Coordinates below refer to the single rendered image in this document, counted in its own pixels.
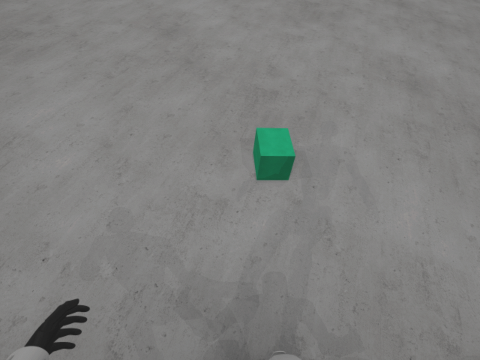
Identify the left robot hand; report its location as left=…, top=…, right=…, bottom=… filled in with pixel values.
left=24, top=298, right=90, bottom=355

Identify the carton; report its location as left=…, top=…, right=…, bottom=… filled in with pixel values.
left=253, top=127, right=296, bottom=180

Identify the robot right shin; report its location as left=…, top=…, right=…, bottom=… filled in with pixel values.
left=271, top=351, right=286, bottom=357

